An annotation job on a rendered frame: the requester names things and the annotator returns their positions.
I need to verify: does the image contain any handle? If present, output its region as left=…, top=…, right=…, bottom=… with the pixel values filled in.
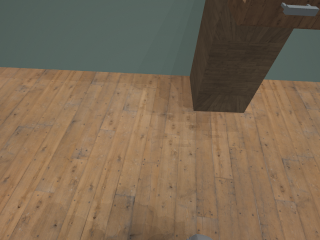
left=281, top=2, right=320, bottom=17

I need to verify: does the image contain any drawer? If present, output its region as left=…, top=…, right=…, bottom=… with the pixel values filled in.
left=227, top=0, right=320, bottom=30

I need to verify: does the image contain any cabinet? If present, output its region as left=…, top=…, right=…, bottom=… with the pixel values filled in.
left=189, top=0, right=293, bottom=113

